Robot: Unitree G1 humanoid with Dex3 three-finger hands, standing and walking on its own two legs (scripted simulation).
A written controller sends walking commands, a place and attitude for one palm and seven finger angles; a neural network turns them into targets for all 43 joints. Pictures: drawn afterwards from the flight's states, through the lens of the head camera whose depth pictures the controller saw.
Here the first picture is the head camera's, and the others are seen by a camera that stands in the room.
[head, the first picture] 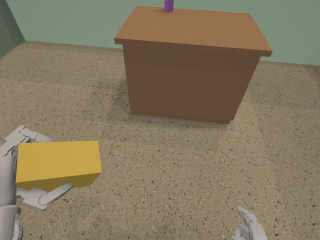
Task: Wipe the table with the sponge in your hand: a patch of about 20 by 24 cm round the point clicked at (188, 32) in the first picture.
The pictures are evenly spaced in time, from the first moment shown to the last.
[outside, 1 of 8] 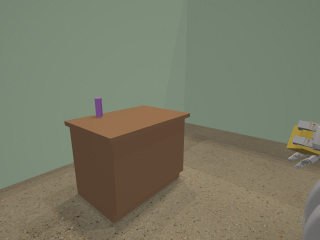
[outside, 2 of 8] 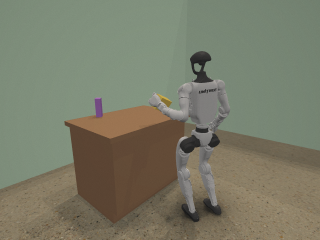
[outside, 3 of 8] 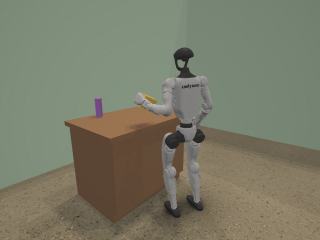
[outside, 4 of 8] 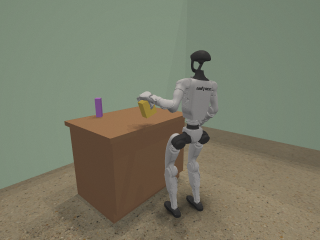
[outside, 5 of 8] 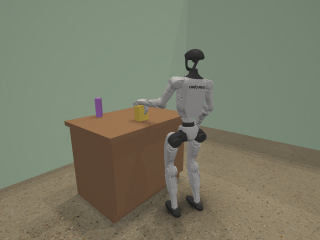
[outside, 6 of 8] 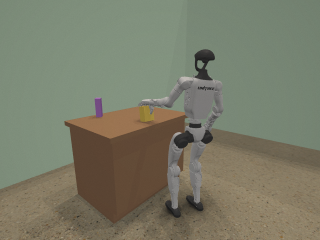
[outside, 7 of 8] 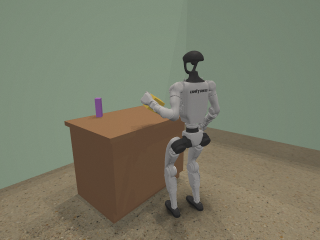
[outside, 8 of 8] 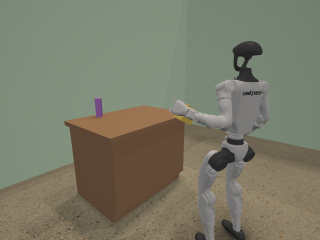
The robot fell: no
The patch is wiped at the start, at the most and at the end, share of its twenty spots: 0.00 0.95 0.95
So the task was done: yes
